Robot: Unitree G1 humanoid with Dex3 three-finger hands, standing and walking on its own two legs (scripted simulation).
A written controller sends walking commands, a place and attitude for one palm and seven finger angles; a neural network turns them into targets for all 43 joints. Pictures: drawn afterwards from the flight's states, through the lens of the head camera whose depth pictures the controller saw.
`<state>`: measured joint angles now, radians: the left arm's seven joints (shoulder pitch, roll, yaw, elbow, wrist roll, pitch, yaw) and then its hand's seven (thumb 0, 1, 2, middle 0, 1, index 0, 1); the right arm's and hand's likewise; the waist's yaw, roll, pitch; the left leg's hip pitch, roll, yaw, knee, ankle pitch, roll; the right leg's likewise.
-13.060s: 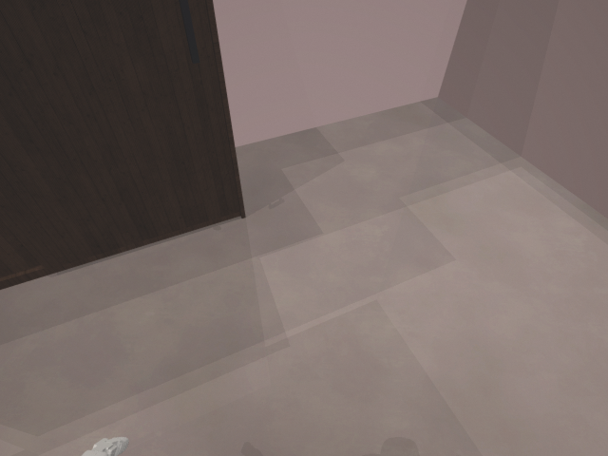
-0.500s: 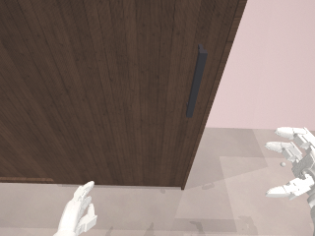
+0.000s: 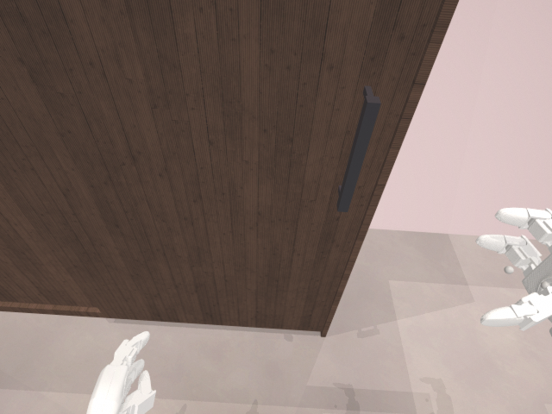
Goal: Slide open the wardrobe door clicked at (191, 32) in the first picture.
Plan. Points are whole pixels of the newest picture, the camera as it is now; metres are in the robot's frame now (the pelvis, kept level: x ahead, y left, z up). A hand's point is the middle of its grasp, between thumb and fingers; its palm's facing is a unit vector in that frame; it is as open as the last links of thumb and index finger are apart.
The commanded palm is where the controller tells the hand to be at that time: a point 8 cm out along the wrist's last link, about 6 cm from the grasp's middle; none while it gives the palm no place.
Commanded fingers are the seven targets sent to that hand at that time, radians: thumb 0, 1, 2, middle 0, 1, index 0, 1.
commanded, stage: raise the hand with hooked fingers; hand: right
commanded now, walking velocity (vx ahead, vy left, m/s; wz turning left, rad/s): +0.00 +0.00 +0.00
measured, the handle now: (354, 154) +0.52 -0.12 +0.11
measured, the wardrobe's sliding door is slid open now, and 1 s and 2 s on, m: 0.00 0.00 0.00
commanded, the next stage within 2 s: move the hooked fingers beside the handle in 0.20 s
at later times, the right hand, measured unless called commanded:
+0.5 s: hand (502, 267) +0.28 -0.27 +0.13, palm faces +0.10 +1.00 -0.02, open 14.0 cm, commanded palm +0.26 -0.31 +0.14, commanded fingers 0.00 0.50 -0.30 0.30 1.20 0.30 1.20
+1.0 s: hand (457, 227) +0.34 -0.24 +0.13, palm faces +0.05 +1.00 +0.00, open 14.0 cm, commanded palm +0.32 -0.28 +0.13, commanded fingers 0.00 0.50 -0.30 0.30 1.20 0.30 1.20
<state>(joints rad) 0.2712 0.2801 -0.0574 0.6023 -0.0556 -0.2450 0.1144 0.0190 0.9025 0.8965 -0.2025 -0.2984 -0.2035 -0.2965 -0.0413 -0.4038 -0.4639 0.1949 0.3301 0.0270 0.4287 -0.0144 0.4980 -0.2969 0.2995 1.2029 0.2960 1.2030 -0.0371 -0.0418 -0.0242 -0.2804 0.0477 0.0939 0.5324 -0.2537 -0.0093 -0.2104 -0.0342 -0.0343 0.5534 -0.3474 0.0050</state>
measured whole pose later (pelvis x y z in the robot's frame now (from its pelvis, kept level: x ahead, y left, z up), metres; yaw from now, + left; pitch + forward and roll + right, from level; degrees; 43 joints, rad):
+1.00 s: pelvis -0.01 +0.00 +0.00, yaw +0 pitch +2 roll +0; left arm 0.29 0.27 -0.06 0.64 -0.06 -0.20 0.12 0.02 0.90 0.90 -0.20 -0.30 -0.20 -0.30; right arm -0.31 -0.36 -0.36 0.43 0.26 -0.02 0.32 -0.01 0.50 -0.30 0.30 1.20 0.30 1.20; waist -0.01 -0.03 -0.03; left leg -0.33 0.05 0.08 0.53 -0.23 -0.01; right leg -0.25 -0.03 -0.04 0.55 -0.33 0.00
